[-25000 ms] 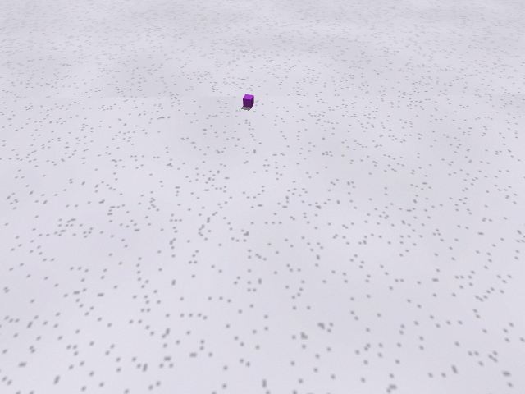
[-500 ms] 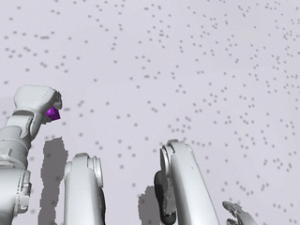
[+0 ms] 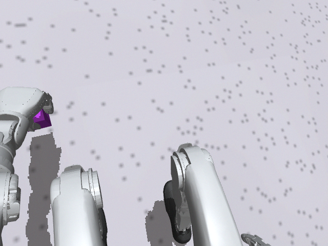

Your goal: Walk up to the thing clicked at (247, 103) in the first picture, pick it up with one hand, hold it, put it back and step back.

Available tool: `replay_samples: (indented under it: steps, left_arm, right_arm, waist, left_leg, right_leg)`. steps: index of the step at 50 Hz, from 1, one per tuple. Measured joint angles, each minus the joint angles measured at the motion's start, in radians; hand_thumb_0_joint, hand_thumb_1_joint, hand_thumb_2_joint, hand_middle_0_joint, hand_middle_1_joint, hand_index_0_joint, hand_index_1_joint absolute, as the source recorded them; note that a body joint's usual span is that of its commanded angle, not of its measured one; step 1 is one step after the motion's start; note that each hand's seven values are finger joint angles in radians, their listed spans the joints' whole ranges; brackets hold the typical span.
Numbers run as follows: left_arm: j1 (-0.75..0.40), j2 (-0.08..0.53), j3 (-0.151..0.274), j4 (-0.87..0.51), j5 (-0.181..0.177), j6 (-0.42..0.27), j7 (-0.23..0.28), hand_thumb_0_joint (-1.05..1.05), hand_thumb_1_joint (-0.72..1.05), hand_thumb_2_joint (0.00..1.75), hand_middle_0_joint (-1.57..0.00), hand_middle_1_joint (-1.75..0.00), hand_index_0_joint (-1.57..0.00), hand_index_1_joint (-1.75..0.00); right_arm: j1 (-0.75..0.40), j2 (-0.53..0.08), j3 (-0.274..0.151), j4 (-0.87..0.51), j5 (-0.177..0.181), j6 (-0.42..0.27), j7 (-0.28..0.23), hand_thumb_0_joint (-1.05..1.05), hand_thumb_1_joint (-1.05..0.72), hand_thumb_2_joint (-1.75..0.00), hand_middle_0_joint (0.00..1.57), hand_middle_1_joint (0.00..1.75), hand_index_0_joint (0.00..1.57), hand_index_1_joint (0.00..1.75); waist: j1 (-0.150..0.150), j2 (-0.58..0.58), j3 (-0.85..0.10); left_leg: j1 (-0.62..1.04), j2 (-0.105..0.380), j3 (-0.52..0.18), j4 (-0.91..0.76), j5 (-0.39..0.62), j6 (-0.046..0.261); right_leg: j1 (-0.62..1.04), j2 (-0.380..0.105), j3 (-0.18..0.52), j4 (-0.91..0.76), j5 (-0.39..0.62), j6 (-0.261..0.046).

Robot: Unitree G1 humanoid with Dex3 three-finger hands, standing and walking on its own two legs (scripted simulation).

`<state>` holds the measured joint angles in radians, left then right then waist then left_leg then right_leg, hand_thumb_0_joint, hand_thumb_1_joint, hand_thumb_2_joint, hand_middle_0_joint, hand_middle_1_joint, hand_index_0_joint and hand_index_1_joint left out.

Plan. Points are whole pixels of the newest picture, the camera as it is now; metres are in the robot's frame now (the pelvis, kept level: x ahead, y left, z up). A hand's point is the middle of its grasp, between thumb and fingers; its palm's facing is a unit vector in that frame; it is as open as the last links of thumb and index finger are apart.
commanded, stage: crouch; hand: left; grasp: from above
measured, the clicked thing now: (33, 115) +0.48 +0.26 -0.23
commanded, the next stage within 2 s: lower in 0.18 s
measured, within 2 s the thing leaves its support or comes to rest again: neither
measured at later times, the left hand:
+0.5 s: hand (34, 119) +0.46 +0.25 -0.21, palm faces -0.51 +0.03 -0.86, open 6.6 cm
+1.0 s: hand (44, 121) +0.47 +0.24 -0.27, palm faces -0.51 +0.01 -0.86, open 6.9 cm
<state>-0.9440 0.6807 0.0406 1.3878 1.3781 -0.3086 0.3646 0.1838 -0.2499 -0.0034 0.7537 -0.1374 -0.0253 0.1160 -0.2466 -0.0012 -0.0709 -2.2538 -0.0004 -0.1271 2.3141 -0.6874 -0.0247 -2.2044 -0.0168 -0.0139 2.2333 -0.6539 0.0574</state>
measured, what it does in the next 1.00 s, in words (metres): lowers itself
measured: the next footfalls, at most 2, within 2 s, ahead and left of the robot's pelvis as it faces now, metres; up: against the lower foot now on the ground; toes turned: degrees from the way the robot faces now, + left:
none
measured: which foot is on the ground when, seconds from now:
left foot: down 0.00-1.00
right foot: down 0.00-1.00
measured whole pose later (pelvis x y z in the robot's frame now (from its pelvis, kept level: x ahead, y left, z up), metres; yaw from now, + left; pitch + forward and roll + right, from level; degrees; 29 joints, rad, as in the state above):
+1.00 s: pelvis +0.01 +0.00 -0.05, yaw -3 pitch +33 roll -9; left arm -0.99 0.81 0.09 1.55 1.43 -0.35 0.49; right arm 0.13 -0.27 0.10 0.75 -0.22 -0.07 0.16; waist -0.31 -0.05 0.04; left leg -2.37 -0.01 -0.20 2.51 -0.73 -0.04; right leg -2.31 0.01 -0.05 2.39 -0.67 0.07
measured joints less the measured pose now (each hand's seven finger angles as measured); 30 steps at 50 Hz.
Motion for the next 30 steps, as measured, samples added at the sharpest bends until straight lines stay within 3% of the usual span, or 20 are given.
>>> replay_samples:
  steps: [21,30]
  left_arm:
    - [-0.029,0.032,-0.009,0.043,-0.001,-0.016,0.011,-0.09,0.33,0.35,-0.72,-0.38,-1.01,-0.46]
    - [-0.041,0.068,0.009,0.099,0.032,-0.051,0.052,-0.07,0.32,0.36,-0.71,-0.41,-1.01,-0.49]
  right_arm:
    - [-0.025,-0.013,0.032,-0.007,-0.010,-0.002,0.010,0.00,-0.94,-0.91,0.20,0.30,0.20,0.30]
    - [-0.038,-0.021,0.051,-0.001,-0.033,-0.010,0.017,0.00,-0.94,-0.91,0.20,0.30,0.20,0.30]
  waist:
    - [-0.007,-0.011,0.026]
    - [-0.023,-0.029,0.049]
  left_leg:
    - [-0.046,-0.006,-0.021,0.065,-0.011,-0.008]
    - [-0.072,-0.008,-0.037,0.114,-0.019,-0.014]
  right_leg:
    - [-0.042,0.004,-0.011,0.057,-0.007,0.001]
    - [-0.067,0.010,-0.020,0.097,-0.010,0.002]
